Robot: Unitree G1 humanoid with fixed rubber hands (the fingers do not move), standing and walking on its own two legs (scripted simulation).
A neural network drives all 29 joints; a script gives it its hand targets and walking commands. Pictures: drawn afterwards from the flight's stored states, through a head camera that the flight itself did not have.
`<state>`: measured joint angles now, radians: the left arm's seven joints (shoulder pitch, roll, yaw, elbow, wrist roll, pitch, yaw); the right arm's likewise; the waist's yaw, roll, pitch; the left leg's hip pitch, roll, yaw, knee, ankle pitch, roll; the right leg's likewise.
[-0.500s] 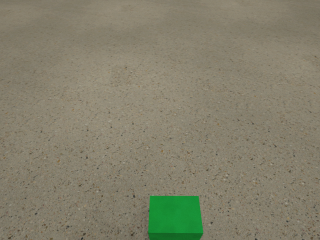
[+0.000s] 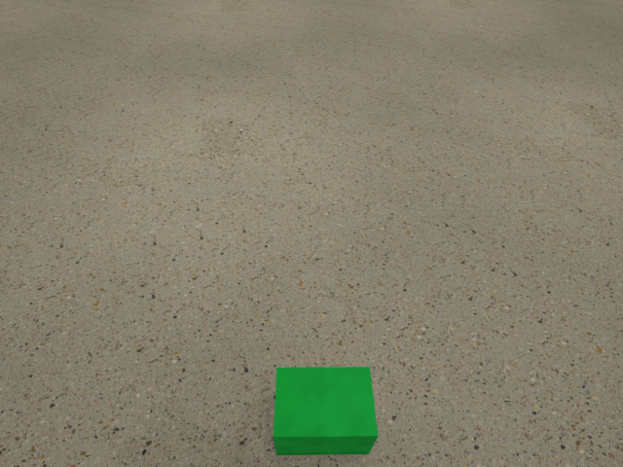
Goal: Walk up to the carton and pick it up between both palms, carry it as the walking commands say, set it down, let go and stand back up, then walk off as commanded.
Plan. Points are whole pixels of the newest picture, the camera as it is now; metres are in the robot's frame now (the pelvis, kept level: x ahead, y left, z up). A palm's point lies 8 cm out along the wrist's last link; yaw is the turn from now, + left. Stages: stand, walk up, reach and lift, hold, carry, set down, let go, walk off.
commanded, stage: walk up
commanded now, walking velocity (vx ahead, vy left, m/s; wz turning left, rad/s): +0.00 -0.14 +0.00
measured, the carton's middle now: (323, 411) +0.42 -0.03 -0.68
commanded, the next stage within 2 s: stand in 0.50 s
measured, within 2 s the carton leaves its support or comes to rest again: neither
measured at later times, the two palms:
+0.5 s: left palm out of the picture +0.01 +0.17 -0.13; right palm out of the picture +0.00 -0.29 -0.14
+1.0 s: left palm out of the picture +0.14 +0.19 -0.12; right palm out of the picture +0.15 -0.29 -0.12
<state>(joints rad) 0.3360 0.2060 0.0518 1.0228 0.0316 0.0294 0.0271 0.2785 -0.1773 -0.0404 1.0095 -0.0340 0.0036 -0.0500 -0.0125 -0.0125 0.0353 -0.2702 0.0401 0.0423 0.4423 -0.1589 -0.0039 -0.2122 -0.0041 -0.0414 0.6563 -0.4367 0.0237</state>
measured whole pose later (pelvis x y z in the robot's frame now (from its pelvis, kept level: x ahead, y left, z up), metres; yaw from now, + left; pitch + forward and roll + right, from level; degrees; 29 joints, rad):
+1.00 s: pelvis -0.03 -0.06 -0.02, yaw +1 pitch +5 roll +0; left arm 0.00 0.25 0.02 0.61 -0.02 0.47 0.01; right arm -0.01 -0.22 -0.01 0.62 0.05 0.46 0.00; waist -0.01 0.01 0.03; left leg -0.45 0.02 0.00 0.67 -0.31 -0.02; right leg -0.46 -0.02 -0.02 0.67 -0.30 0.01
